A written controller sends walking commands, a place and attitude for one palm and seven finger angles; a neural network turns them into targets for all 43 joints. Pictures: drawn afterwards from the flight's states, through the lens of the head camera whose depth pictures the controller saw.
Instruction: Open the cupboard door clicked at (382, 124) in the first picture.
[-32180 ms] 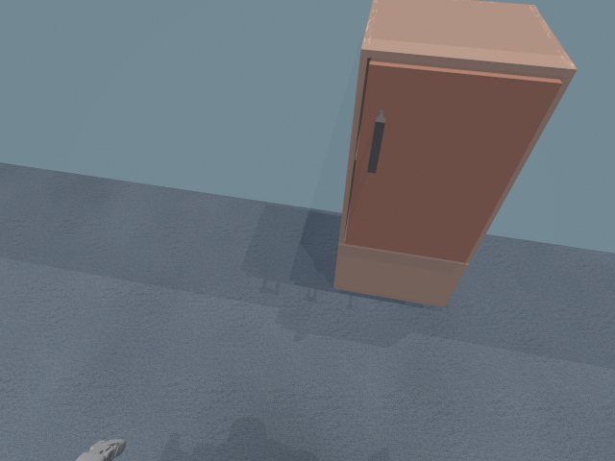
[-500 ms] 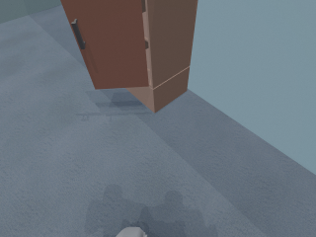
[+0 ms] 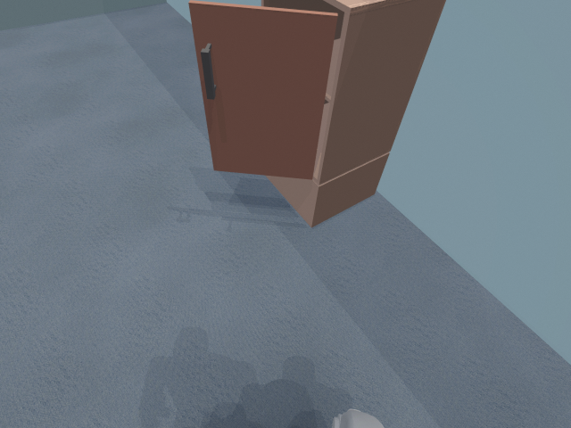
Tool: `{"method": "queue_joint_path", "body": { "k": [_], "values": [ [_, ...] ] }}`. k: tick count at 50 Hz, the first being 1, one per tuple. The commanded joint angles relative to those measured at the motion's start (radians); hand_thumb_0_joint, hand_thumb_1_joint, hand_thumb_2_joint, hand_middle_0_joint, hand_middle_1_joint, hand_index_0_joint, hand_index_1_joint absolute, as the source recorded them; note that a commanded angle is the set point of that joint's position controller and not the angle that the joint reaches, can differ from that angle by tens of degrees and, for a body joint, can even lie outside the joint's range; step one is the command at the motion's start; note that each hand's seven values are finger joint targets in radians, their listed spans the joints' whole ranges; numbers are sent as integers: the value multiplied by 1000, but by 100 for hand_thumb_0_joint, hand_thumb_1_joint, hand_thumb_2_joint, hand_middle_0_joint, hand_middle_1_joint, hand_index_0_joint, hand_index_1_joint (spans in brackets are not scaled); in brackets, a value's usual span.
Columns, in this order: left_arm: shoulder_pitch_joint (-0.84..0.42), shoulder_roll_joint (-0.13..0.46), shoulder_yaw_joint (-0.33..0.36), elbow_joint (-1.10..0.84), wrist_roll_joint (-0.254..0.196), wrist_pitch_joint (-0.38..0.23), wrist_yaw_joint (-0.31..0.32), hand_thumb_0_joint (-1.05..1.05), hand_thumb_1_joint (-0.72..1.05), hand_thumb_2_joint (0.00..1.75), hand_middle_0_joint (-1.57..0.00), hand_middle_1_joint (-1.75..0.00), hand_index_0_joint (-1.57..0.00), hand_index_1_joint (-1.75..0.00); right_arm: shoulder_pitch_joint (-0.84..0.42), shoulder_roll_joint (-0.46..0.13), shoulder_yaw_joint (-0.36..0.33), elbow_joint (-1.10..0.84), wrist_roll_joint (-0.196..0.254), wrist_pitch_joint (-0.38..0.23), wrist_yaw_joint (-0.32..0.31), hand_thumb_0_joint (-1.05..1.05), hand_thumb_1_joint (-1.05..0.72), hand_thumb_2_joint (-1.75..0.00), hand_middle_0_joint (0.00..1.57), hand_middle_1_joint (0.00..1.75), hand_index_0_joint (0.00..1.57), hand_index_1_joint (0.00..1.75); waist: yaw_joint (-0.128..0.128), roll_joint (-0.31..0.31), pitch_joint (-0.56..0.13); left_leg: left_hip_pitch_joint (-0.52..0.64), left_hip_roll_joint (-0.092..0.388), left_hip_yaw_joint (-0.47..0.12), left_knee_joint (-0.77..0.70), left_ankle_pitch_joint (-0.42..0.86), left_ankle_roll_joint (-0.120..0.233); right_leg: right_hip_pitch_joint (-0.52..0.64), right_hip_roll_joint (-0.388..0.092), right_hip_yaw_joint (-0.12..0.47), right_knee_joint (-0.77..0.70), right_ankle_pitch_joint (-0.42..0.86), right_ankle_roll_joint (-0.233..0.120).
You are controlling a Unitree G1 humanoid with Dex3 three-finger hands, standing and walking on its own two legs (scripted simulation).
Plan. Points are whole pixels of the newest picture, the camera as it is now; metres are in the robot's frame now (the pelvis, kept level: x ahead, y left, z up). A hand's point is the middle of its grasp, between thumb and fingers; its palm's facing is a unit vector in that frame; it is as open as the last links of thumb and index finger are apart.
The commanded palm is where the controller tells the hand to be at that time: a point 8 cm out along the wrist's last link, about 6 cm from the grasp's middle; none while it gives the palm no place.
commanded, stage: take the last steps up to it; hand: left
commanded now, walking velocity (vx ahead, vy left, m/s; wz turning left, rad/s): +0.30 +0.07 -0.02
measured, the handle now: (210, 71) +1.01 +0.29 -0.05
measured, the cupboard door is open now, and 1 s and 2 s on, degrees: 51 51 51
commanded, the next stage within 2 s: come to a stop and stand still in 1.06 s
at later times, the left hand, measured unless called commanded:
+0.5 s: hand (202, 362) +0.24 +0.16 -0.17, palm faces +0.08 -0.98 -0.20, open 7.1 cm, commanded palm none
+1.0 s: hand (181, 282) +0.40 +0.24 -0.17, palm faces +0.03 -0.99 -0.17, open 7.3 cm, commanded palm none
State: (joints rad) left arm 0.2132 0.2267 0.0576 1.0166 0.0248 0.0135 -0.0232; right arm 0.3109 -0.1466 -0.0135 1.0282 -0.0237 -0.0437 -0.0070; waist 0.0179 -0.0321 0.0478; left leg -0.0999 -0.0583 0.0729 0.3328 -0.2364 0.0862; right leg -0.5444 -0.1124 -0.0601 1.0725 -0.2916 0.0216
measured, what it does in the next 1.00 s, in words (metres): walks ahead: right foot, then left foot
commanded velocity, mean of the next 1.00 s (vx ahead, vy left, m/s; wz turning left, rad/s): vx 0.27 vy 0.06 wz -0.02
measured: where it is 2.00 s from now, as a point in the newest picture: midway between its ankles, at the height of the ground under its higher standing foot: (279, 365)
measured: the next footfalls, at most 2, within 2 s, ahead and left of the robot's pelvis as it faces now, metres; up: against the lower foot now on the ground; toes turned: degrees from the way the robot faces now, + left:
right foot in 0.28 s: +0.21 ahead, -0.12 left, +0.00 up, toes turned -8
left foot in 0.72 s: +0.38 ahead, +0.14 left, +0.00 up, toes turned +6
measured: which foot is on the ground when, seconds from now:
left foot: down 0.00-0.28, up 0.30-0.70, down 0.72-1.00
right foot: up 0.00-0.26, down 0.28-0.72, up 0.74-1.00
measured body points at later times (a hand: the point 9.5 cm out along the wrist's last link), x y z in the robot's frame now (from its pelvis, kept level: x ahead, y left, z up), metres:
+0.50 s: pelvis +0.17 -0.03 +0.00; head +0.20 -0.03 +0.45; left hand +0.24 +0.21 -0.15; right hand +0.16 -0.26 -0.16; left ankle +0.20 +0.12 -0.69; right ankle +0.17 -0.11 -0.75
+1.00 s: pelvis +0.35 +0.06 +0.00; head +0.37 +0.06 +0.45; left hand +0.40 +0.29 -0.16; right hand +0.37 -0.18 -0.15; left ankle +0.34 +0.14 -0.75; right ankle +0.38 -0.07 -0.69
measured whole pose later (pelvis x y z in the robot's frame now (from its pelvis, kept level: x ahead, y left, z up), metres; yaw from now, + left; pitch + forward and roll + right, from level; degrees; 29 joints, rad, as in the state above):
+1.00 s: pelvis +0.35 +0.06 +0.00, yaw -2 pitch +0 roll +1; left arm 0.21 0.18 0.06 1.03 0.02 0.00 -0.01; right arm 0.26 -0.18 -0.04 1.03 -0.03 -0.06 -0.02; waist 0.02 -0.03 0.05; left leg -0.15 -0.02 0.16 0.35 -0.21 0.07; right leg -0.52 -0.10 -0.07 0.94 -0.29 0.00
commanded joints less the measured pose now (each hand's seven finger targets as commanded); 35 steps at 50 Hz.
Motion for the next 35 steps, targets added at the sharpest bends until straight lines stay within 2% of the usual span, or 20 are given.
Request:
{"method": "queue_joint_path", "body": {
  "k": [1, 5, 9, 10, 11, 12, 13, 14, 15, 16, 17, 18, 19, 21, 24, 27, 31, 33, 34, 35],
  "values": [
    [-89, 33, -6, -90, -1, -30, 0, 0, 90, 90, -20, -30, -20, -30, 119, -153, -31, 4, 5, -27, -16, 0, -90, -90, 20, 30, 20, 30, -35, 82, 16, 91, 285, -186, -156, 309, 119, -97, -5, 1, -133, 60, 6],
    [-188, 9, -12, -126, -4, -33, 1, 0, 90, 90, -20, -30, -20, -30, 188, -134, -26, 48, -2, -25, -18, 0, -90, -90, 20, 30, 20, 30, -63, 93, 56, 107, 293, -163, -134, 390, 111, -68, 14, -20, -275, 65, -10],
    [-216, 8, -11, -143, -4, -39, 0, 0, 90, 90, -20, -30, -20, -30, 209, -132, -23, 80, -7, -24, -21, 0, -90, -90, 20, 30, 20, 30, -60, 97, 76, 82, 292, -138, -78, 451, 93, 49, 50, -43, -389, 41, -36],
    [-187, 9, -7, -138, -4, -41, 0, 0, 90, 90, -20, -30, -20, -30, 209, -131, -21, 87, -7, -23, -22, 0, -90, -90, 20, 30, 20, 30, -45, 85, 64, 66, 279, -123, -35, 500, 82, 122, 72, -56, -428, 50, -45],
    [-105, 24, -1, -113, -3, -47, 1, 0, 90, 90, -20, -30, -20, -30, 199, -135, -22, 92, -3, -22, -22, 0, -90, -90, 20, 30, 20, 30, -4, 72, 32, 45, 255, -96, 60, 556, 61, 239, 96, -68, -486, 76, -56],
    [24, 51, 12, -76, -2, -54, 5, 0, 90, 90, -20, -30, -20, -30, 180, -135, -22, 90, 5, -24, -22, 0, -90, -90, 20, 30, 20, 30, 54, 47, -24, -51, 218, -76, 213, 547, 31, 454, 86, -38, -541, 132, -73],
    [186, 121, 35, -31, 2, -66, 13, 0, 90, 90, -20, -30, -20, -30, 166, -119, -25, 72, 18, -30, -17, 0, -90, -90, 20, 30, 20, 30, 114, -68, -133, -247, 139, -20, 445, 375, -14, 731, -74, 170, -568, 163, -141],
    [292, 200, 55, 0, -3, -66, 22, 0, 90, 90, -20, -30, -20, -30, 193, -93, -26, 43, 26, -32, -17, 0, -90, -90, 20, 30, 20, 30, 118, -247, -232, -466, 3, 24, 770, -306, -63, 902, -359, 549, -703, 258, -270],
    [261, 194, 53, -11, -20, -62, 28, 0, 90, 90, -20, -30, -20, -30, 127, -139, -36, 31, 18, -21, -13, 0, -90, -90, 20, 30, 20, 30, 112, -116, -159, -514, 67, -82, 915, -333, -55, 768, -386, 570, -790, 152, -299],
    [163, 139, 41, -32, -20, -59, 39, 0, 90, 90, -20, -30, -20, -30, 61, -126, -42, 20, 18, -13, -9, 0, -90, -90, 20, 30, 20, 30, 75, -61, -52, -518, 116, -113, 922, -244, -55, 605, -344, 491, -833, 14, -266],
    [95, 95, 27, -49, -19, -60, 39, 0, 90, 90, -20, -30, -20, -30, 22, -93, -39, 18, 11, -4, -4, 0, -90, -90, 20, 30, 20, 30, 46, -47, 36, -504, 146, -114, 887, -171, -64, 446, -294, 397, -867, 7, -230],
    [60, 52, 15, -54, -17, -69, 38, 0, 90, 90, -20, -30, -20, -30, 36, -64, -34, 20, 4, 9, 0, 0, -90, -90, 20, 30, 20, 30, 10, -70, 61, -467, 166, -110, 847, -117, -76, 354, -257, 301, -894, 35, -202],
    [52, 25, 8, -50, -16, -79, 37, 0, 90, 90, -20, -30, -20, -30, 57, -46, -30, 28, 0, 19, 4, 0, -90, -90, 20, 30, 20, 30, -9, -87, 59, -434, 173, -95, 804, -81, -87, 314, -225, 224, -908, 90, -185],
    [77, 27, 9, -30, -10, -92, 35, 0, 90, 90, -20, -30, -20, -30, 79, -26, -31, 39, 0, 27, 14, 0, -90, -90, 20, 30, 20, 30, -22, -65, 12, -384, 167, -51, 696, -58, -105, 317, -187, 143, -907, 161, -173],
    [100, 28, 24, -18, -6, -101, 30, 0, 90, 90, -20, -30, -20, -30, 27, -10, -36, 9, -4, 30, 24, 0, -90, -90, 20, 30, 20, 30, -17, -25, -5, -376, 168, -18, 529, 9, -124, 335, -176, 105, -910, 162, -184],
    [130, 61, 20, 16, -6, -100, 22, 0, 90, 90, -20, -30, -20, -30, -68, -24, -38, -33, -3, 21, 35, 0, -90, -90, 20, 30, 20, 30, 11, -69, 8, -393, 143, 6, 410, 35, -127, 387, -169, 100, -900, 167, -175],
    [142, 97, 23, 38, 2, -92, 21, 0, 90, 90, -20, -30, -20, -30, -168, -60, -44, -83, -1, 8, 44, 0, -90, -90, 20, 30, 20, 30, 18, -107, 46, -331, 130, 8, 286, 9, -114, 380, -203, 118, -863, 109, -162],
    [124, 105, 25, 38, -1, -83, 22, 0, 90, 90, -20, -30, -20, -30, -125, -80, -46, -71, -3, 0, 41, 0, -90, -90, 20, 30, 20, 30, -17, -94, 48, -179, 95, 44, 186, 45, -105, 312, -172, 72, -799, 93, -134],
    [122, 98, 24, 36, -3, -79, 20, 0, 90, 90, -20, -30, -20, -30, -59, -104, -50, -48, -5, -8, 34, 0, -90, -90, 20, 30, 20, 30, -48, -35, 13, -41, 76, 56, 130, 32, -97, 264, -128, 38, -690, 125, -112],
    [127, 69, 16, 26, -5, -77, 15, 0, 90, 90, -20, -30, -20, -30, 59, -172, -66, -17, -9, -17, 22, 0, -90, -90, 20, 30, 20, 30, -98, 88, -60, 146, 164, -56, 102, -4, -55, 156, -62, -17, -462, 121, -78]
  ]
}}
